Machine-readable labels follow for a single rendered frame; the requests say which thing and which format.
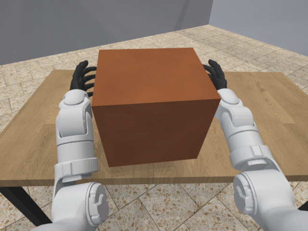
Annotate left robot forearm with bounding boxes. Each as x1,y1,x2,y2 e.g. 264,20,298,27
51,89,98,219

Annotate carton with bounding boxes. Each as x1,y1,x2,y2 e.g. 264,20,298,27
91,48,221,167

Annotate right robot upper arm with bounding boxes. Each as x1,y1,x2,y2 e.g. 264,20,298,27
233,169,308,231

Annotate left robot hand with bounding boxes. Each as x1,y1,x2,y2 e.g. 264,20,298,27
70,60,97,97

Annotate right robot forearm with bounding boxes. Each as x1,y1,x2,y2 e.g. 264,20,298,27
214,89,295,204

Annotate right robot hand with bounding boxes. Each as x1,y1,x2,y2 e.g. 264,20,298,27
203,59,227,90

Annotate table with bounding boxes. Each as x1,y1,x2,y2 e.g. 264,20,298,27
0,69,308,227

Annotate left robot upper arm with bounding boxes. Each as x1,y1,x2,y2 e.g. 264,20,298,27
31,182,109,231

